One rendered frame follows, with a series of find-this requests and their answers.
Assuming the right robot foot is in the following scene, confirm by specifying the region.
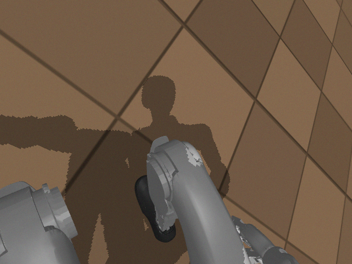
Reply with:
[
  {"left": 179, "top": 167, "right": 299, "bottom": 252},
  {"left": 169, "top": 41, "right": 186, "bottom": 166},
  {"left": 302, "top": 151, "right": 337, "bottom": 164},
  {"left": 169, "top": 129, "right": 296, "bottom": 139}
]
[{"left": 135, "top": 175, "right": 176, "bottom": 243}]

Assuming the right robot arm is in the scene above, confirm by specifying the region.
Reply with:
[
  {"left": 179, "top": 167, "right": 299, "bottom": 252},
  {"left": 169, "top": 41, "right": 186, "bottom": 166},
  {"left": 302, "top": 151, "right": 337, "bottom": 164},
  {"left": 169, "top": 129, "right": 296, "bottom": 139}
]
[{"left": 262, "top": 246, "right": 299, "bottom": 264}]

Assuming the right robot hand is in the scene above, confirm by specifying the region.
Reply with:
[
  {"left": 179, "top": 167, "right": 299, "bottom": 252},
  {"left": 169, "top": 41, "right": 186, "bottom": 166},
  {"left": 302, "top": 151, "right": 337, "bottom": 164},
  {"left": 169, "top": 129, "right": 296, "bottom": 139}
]
[{"left": 231, "top": 216, "right": 275, "bottom": 264}]

